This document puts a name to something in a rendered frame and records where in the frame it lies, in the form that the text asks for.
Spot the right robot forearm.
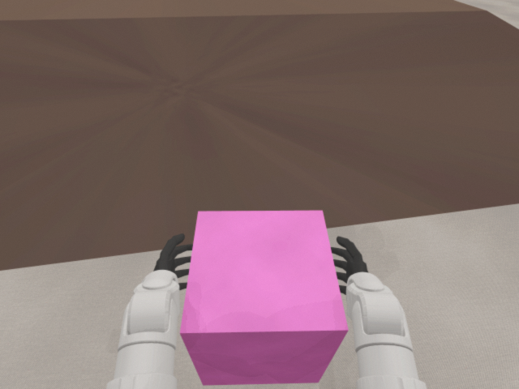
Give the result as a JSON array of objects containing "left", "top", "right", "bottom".
[{"left": 346, "top": 272, "right": 427, "bottom": 389}]

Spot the left robot forearm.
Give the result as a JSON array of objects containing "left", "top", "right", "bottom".
[{"left": 106, "top": 270, "right": 180, "bottom": 389}]

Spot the left robot hand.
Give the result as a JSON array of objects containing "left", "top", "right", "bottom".
[{"left": 154, "top": 233, "right": 193, "bottom": 290}]

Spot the right robot hand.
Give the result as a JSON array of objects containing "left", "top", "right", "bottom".
[{"left": 331, "top": 237, "right": 369, "bottom": 295}]

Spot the carton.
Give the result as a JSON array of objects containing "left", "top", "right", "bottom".
[{"left": 180, "top": 211, "right": 349, "bottom": 386}]

